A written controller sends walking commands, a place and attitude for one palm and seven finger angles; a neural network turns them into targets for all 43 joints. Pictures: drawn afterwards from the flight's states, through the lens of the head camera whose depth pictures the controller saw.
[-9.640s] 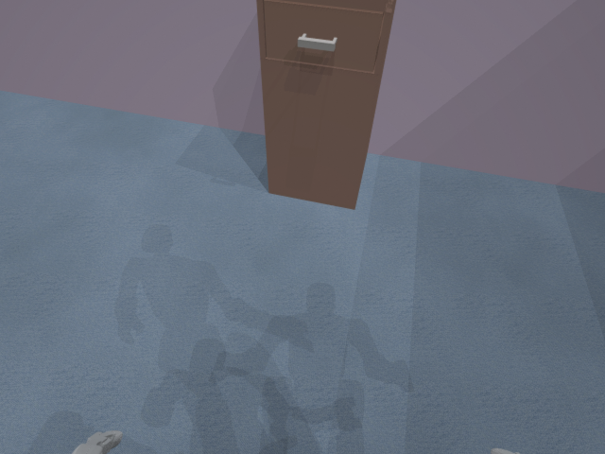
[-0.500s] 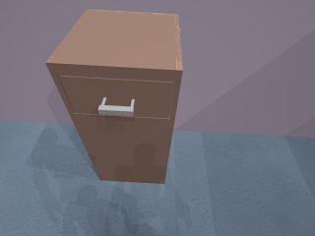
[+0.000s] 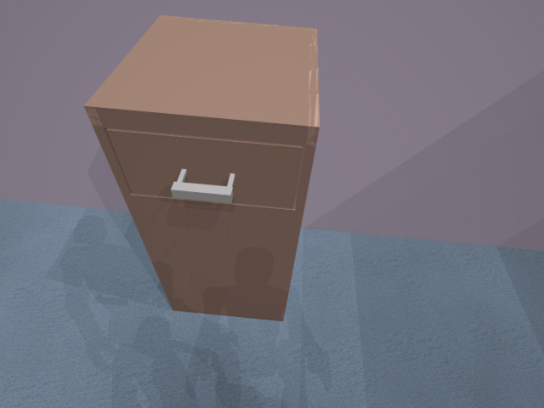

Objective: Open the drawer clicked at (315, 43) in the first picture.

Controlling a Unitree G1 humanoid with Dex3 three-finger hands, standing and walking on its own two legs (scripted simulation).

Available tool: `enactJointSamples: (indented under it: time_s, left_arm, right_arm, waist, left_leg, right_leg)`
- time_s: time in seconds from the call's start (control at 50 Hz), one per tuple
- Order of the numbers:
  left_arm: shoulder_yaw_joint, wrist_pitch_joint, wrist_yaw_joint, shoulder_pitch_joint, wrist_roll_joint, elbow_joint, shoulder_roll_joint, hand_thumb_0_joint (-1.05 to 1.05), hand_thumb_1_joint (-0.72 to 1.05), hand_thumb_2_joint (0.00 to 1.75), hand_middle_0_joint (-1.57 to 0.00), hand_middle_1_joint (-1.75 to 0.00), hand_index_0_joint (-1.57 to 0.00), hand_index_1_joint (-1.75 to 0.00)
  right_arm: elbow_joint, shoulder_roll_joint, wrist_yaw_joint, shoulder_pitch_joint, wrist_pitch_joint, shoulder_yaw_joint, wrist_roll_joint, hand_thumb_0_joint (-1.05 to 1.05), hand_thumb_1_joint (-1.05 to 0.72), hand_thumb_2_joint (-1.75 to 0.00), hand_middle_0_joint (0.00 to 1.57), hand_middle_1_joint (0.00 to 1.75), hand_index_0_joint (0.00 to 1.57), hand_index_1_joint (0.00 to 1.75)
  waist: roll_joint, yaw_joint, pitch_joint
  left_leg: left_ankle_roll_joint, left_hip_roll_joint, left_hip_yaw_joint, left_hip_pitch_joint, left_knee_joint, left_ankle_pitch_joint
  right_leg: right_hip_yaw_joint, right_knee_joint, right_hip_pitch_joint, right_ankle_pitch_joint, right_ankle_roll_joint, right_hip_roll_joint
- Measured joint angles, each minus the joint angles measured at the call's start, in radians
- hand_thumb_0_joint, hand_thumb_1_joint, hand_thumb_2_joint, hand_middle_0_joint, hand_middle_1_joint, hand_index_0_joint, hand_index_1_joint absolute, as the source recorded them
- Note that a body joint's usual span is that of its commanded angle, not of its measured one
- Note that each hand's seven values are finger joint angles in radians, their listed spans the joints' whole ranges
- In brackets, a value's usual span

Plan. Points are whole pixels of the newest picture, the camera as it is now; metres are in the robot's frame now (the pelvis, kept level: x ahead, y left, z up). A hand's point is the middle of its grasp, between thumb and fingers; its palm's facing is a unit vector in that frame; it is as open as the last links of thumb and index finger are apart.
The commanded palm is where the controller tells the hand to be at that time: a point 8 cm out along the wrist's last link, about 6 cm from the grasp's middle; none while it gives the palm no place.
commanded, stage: come to a stop and stand still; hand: left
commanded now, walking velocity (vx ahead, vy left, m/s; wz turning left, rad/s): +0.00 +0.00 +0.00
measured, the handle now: (205, 184) +0.52 +0.18 -0.01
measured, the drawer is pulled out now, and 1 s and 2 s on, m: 0.00 0.00 0.00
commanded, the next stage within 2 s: look again from close up in 1.98 s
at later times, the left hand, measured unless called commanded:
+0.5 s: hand out of the picture +0.02 +0.24 -0.17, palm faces -0.04 -0.97 -0.24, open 7.4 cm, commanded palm none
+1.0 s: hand out of the picture +0.01 +0.18 -0.17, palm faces -0.02 -0.98 -0.17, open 7.4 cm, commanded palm none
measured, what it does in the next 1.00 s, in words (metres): stands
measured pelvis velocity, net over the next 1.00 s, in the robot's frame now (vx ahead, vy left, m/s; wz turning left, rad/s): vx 0.03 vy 0.02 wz -0.02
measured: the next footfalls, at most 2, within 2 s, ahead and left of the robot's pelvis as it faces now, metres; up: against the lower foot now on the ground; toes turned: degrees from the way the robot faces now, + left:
none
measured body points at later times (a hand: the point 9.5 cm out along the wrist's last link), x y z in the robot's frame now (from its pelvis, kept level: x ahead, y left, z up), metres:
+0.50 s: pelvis +0.00 +0.05 +0.00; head +0.02 +0.04 +0.45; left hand +0.03 +0.29 -0.15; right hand +0.01 -0.18 -0.16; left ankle +0.02 +0.11 -0.74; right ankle -0.02 -0.11 -0.74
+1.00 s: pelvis +0.03 +0.02 +0.00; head +0.05 +0.02 +0.45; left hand +0.01 +0.23 -0.16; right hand +0.03 -0.21 -0.16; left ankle +0.02 +0.11 -0.74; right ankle -0.02 -0.11 -0.74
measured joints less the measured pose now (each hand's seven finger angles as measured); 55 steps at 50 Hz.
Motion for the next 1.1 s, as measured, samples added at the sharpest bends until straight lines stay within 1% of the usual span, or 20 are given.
enactJointSamples:
  time_s: [0.04,0.08,0.14,0.18,0.26,0.4,0.54,0.64,0.82,1.1]
  left_arm:
    - [-0.001,-0.006,0.007,-0.004,0.002,0.001,0.005,0.01,0.91,0.90,-0.20,-0.30,-0.20,-0.30]
    - [-0.010,-0.018,0.011,0.001,0.003,-0.004,0.007,0.01,0.91,0.90,-0.20,-0.30,-0.20,-0.30]
    - [-0.016,-0.011,0.005,-0.001,0.004,-0.006,0.020,0.01,0.91,0.90,-0.20,-0.30,-0.20,-0.30]
    - [-0.016,-0.002,0.003,-0.010,0.004,-0.010,0.029,0.01,0.91,0.90,-0.20,-0.30,-0.20,-0.30]
    - [-0.013,0.005,-0.001,-0.028,0.006,-0.027,0.047,0.01,0.91,0.90,-0.20,-0.30,-0.20,-0.30]
    - [-0.015,0.004,-0.008,-0.046,0.004,-0.030,0.061,0.01,0.91,0.90,-0.19,-0.30,-0.20,-0.30]
    - [-0.024,0.002,-0.011,-0.049,0.000,0.000,0.043,0.01,0.91,0.90,-0.19,-0.30,-0.20,-0.30]
    - [-0.029,0.003,-0.012,-0.049,0.000,0.024,0.022,0.01,0.91,0.90,-0.19,-0.30,-0.20,-0.30]
    - [-0.030,-0.002,-0.011,-0.034,0.001,0.054,-0.001,0.01,0.91,0.90,-0.20,-0.30,-0.20,-0.30]
    - [-0.027,-0.011,-0.007,-0.022,-0.001,0.076,-0.007,0.01,0.91,0.90,-0.20,-0.30,-0.20,-0.30]
  right_arm:
    - [-0.006,-0.007,0.002,-0.003,-0.001,0.000,0.000,0.01,-0.94,-0.90,0.20,0.30,0.20,0.30]
    - [-0.035,-0.019,0.008,-0.008,0.003,-0.007,0.000,0.01,-0.93,-0.90,0.20,0.30,0.20,0.30]
    - [-0.072,-0.026,0.017,0.000,-0.004,-0.008,-0.006,0.01,-0.93,-0.90,0.20,0.30,0.19,0.30]
    - [-0.085,-0.032,0.016,0.014,-0.011,-0.007,-0.008,0.00,-0.93,-0.90,0.20,0.30,0.20,0.30]
    - [-0.084,-0.040,0.017,0.037,-0.007,0.000,-0.011,0.00,-0.94,-0.90,0.20,0.30,0.20,0.30]
    - [-0.059,-0.034,0.019,0.050,-0.015,0.012,-0.012,0.01,-0.93,-0.90,0.20,0.30,0.20,0.30]
    - [-0.022,-0.020,0.016,0.053,-0.029,0.021,-0.008,0.00,-0.92,-0.90,0.20,0.30,0.20,0.30]
    - [0.000,-0.010,0.012,0.050,-0.033,0.021,-0.005,0.00,-0.91,-0.90,0.20,0.30,0.20,0.30]
    - [0.025,-0.004,0.006,0.035,-0.034,0.016,-0.003,0.00,-0.92,-0.90,0.20,0.30,0.20,0.30]
    - [0.053,-0.002,-0.003,0.019,-0.035,0.014,-0.002,0.01,-0.92,-0.90,0.20,0.30,0.20,0.30]
  waist:
    - [0.012,0.002,0.004]
    - [0.034,-0.005,0.008]
    - [0.047,-0.025,0.008]
    - [0.057,-0.030,0.001]
    - [0.066,-0.026,-0.014]
    - [0.051,-0.021,-0.019]
    - [0.029,-0.023,-0.015]
    - [0.017,-0.022,-0.014]
    - [0.012,-0.018,-0.007]
    - [0.019,-0.013,-0.004]
  left_leg:
    - [0.004,0.005,0.001,-0.012,0.017,-0.004]
    - [0.008,0.011,0.004,-0.037,0.058,-0.025]
    - [0.033,-0.006,0.016,-0.045,0.078,-0.034]
    - [0.045,-0.018,0.021,-0.045,0.083,-0.038]
    - [0.065,-0.042,0.034,-0.036,0.058,-0.029]
    - [0.077,-0.067,0.054,-0.011,-0.025,0.010]
    - [0.073,-0.070,0.056,0.014,-0.060,0.018]
    - [0.065,-0.066,0.051,0.028,-0.066,0.014]
    - [0.048,-0.051,0.041,0.039,-0.067,0.003]
    - [0.019,-0.027,0.032,0.055,-0.064,-0.017]
  right_leg:
    - [0.001,-0.006,-0.002,0.007,0.006,0.004]
    - [0.007,0.002,-0.015,0.012,0.013,0.009]
    - [0.017,0.038,-0.031,-0.005,0.024,-0.008]
    - [0.021,0.053,-0.036,-0.016,0.024,-0.021]
    - [0.033,0.057,-0.040,-0.021,0.018,-0.043]
    - [0.053,0.020,-0.042,0.000,0.023,-0.066]
    - [0.055,-0.015,-0.019,0.012,0.054,-0.068]
    - [0.051,-0.024,-0.002,0.008,0.060,-0.065]
    - [0.042,-0.034,0.014,0.000,0.049,-0.050]
    - [0.034,-0.037,0.033,-0.020,0.023,-0.025]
